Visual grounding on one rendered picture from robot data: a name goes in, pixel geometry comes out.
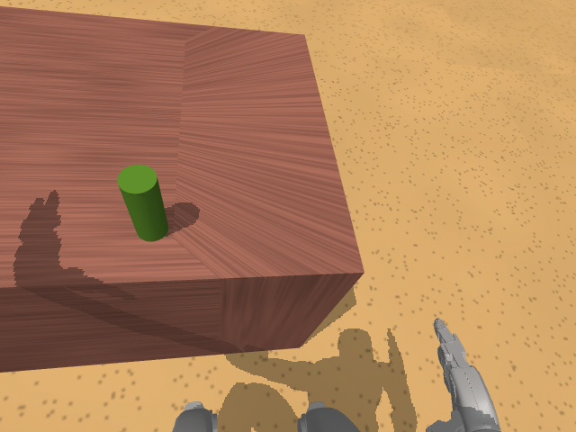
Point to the can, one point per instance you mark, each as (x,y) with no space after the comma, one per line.
(140,190)

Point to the right robot hand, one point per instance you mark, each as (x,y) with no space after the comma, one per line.
(473,408)

